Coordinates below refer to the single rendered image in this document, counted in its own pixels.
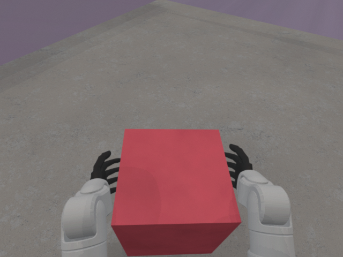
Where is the robot left hand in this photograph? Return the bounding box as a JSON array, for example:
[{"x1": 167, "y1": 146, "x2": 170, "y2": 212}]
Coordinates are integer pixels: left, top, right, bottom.
[{"x1": 90, "y1": 151, "x2": 121, "y2": 194}]

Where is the right robot forearm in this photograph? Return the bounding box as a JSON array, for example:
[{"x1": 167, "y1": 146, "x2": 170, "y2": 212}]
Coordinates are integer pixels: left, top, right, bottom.
[{"x1": 236, "y1": 170, "x2": 296, "y2": 257}]

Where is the robot right hand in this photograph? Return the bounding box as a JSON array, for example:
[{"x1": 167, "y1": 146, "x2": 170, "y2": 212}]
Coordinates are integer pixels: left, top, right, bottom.
[{"x1": 225, "y1": 144, "x2": 252, "y2": 189}]

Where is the carton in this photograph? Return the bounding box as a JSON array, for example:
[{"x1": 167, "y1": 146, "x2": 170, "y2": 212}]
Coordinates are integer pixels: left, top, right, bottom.
[{"x1": 111, "y1": 129, "x2": 242, "y2": 256}]

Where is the left robot forearm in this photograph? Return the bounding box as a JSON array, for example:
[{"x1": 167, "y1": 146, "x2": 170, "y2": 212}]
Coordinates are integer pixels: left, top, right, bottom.
[{"x1": 61, "y1": 178, "x2": 113, "y2": 257}]

